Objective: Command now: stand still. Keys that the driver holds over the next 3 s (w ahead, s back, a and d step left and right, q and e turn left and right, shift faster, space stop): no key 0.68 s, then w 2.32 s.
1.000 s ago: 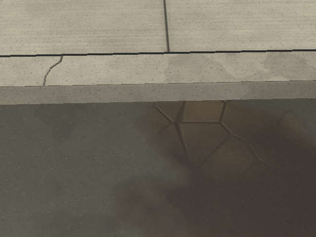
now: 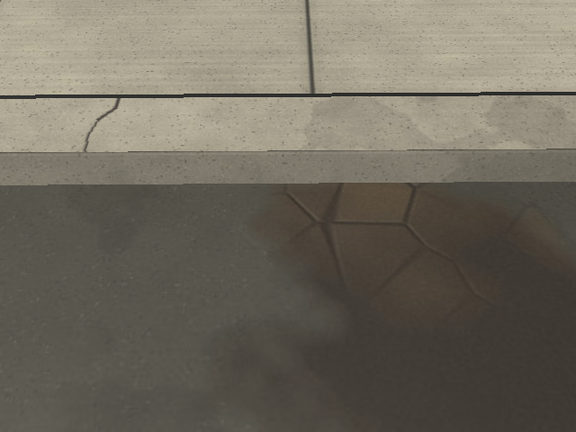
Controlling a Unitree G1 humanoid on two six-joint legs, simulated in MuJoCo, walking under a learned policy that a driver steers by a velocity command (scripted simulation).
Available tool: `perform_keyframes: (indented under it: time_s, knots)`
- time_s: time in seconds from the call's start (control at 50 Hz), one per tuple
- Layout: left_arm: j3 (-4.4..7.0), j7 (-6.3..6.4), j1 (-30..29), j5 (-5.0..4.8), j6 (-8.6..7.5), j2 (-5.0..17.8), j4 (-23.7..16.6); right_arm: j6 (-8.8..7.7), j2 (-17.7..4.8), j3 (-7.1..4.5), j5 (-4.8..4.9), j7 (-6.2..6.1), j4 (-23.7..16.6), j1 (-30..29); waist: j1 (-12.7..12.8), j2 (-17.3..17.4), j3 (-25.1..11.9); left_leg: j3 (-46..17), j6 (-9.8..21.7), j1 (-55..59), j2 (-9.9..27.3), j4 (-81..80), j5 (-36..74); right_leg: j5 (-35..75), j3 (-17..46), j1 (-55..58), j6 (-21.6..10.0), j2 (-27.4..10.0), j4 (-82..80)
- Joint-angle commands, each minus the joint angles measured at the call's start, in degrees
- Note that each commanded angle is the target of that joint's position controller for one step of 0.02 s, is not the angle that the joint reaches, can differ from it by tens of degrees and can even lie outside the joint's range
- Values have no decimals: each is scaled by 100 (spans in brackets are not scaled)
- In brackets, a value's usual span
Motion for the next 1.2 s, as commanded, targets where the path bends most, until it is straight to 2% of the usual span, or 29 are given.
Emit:
perform_keyframes:
  time_s: [0.02,0.68,0.7,0.72,0.74,0.76,0.78,0.8,0.82,0.84,0.86,0.88,0.9,0.92,0.94,0.96,0.98,1.0,1.02,1.04,1.06,1.1,1.16,1.2]
  knots:
    - [76,15,521,-3,-24,494,-40,-34,-559,-70,1,-18,-128,134,4,-45,136,12,233,652,48,-286,729,585,105,-922,-59,-145,-717]
    - [52,23,847,-20,-37,368,28,-38,-454,-22,17,-32,-142,407,17,-50,188,23,239,621,27,-232,827,669,58,-923,-49,-138,-684]
    - [45,30,963,-24,-29,324,89,-33,-381,-3,12,-33,-90,501,22,-90,61,122,237,677,-60,-204,254,87,35,-875,-79,-107,-755]
    - [78,46,995,-54,-11,409,98,-29,-382,-9,31,-35,-78,519,36,-197,161,290,242,534,-225,-35,-603,-770,112,-956,-181,-116,-845]
    - [135,71,922,-86,3,593,30,-45,-414,-33,56,-33,-90,516,56,-406,337,492,262,210,-406,247,-1516,-1709,355,-1049,-367,-241,-969]
    - [181,89,949,-119,-3,736,-32,-100,-419,-40,55,-16,-170,380,131,-596,577,587,293,-237,-458,564,-1917,-2486,794,-1103,-592,-545,-1232]
    - [244,94,1065,-157,-38,920,-58,-198,-341,-26,67,27,-293,162,240,-883,792,691,309,-708,-441,1062,-1708,-2947,1452,-990,-870,-1037,-1592]
    - [328,91,1002,-188,-91,1133,-107,-314,-244,2,85,82,-404,7,270,-1122,1029,634,362,-1014,-210,1576,-1314,-2984,2117,-1000,-1163,-1599,-1852]
    - [352,85,897,-184,-147,1139,-162,-423,-235,6,111,140,-479,-72,234,-1090,1196,502,450,-1293,16,1801,-1248,-2715,2416,-959,-1333,-1891,-1945]
    - [342,66,779,-166,-194,1047,-216,-518,-245,0,146,191,-530,-71,165,-1045,1273,447,537,-1435,137,1715,-1428,-2260,2363,-816,-1326,-1925,-1871]
    - [335,37,635,-185,-214,984,-272,-595,-248,-11,185,231,-527,79,28,-985,1230,483,618,-1187,163,1223,-1523,-1865,2076,-764,-1197,-1792,-1688]
    - [327,8,415,-224,-201,955,-336,-646,-236,-39,215,260,-376,529,-225,-859,1090,658,660,-308,39,410,-1227,-1548,1594,-1040,-987,-1498,-1395]
    - [316,-18,367,-227,-196,923,-385,-656,-315,-117,191,272,-119,1081,-386,-653,819,835,588,726,-253,33,-755,-994,1152,-1383,-824,-1115,-909]
    - [284,-37,173,-202,-239,873,-490,-662,-574,-242,152,281,70,1790,-675,-140,493,172,675,1613,33,-302,-596,144,621,-1807,-611,-689,282]
    - [173,-42,130,-161,-332,453,-695,-680,-1303,-436,176,283,158,2646,-880,1483,17,-2086,1320,2580,1310,-1303,-1230,3,-294,-2857,-199,91,2440]
    - [147,-46,60,-250,-450,340,-828,-764,-1212,-346,48,341,166,2870,-813,1662,-244,-4169,1901,2635,2163,-2112,-1871,-1092,337,-3522,-224,278,3940]
    - [201,-89,-46,-356,-518,554,-882,-837,-855,-211,30,333,-18,2156,-451,849,251,-3768,1805,2225,2245,-2036,-1995,-779,667,-3951,-402,-140,4649]
    - [208,-139,-118,-346,-557,591,-873,-859,-637,-137,38,348,-218,1625,-286,505,420,-2898,1594,1916,1941,-2023,-1784,-184,645,-3978,-535,-405,4720]
    - [254,-148,-143,-275,-584,642,-851,-846,-582,-90,39,374,-329,1326,-150,303,479,-2176,1402,1723,1662,-2096,-1261,318,545,-3902,-579,-606,4399]
    - [339,-153,-230,-209,-576,798,-848,-816,-458,-39,27,381,-366,1264,-95,307,490,-1547,1221,1612,1388,-2132,-568,624,444,-3705,-560,-744,4038]
    - [387,-185,-240,-194,-545,842,-835,-768,-342,5,7,366,-337,1392,-85,397,417,-1084,1107,1572,1172,-2154,-49,812,320,-3495,-508,-786,3808]
    - [375,-240,-407,-181,-465,636,-867,-712,-422,17,-12,294,-266,1759,-120,387,373,-651,1140,1628,1053,-2156,797,1016,95,-3550,-341,-792,3521]
    - [293,-249,-1319,-153,-427,457,-1245,-657,-702,-9,-48,188,-351,1833,-233,254,557,-433,1262,1488,1112,-2307,1160,1430,-7,-3801,-115,-787,2436]
    - [238,-281,-1862,-159,-452,428,-1444,-629,-808,-28,-47,146,-432,1844,-344,335,619,-240,1240,1310,1049,-2396,1150,1830,-132,-3542,-60,-655,1592]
